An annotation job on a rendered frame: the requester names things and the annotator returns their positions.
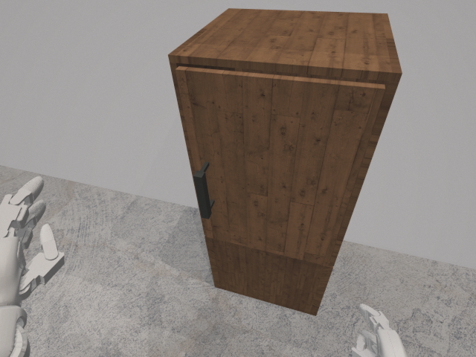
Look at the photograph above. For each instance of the robot left hand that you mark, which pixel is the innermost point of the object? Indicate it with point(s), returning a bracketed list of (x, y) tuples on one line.
[(16, 225)]

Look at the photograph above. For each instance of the robot right hand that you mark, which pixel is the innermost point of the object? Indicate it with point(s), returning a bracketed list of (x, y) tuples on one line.
[(386, 343)]

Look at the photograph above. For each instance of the cupboard door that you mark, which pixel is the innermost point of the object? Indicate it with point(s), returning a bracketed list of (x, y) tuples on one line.
[(284, 153)]

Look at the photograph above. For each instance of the left robot forearm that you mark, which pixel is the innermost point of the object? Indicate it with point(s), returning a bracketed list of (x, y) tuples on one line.
[(13, 339)]

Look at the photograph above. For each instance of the handle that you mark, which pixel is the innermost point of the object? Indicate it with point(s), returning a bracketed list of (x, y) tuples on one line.
[(205, 204)]

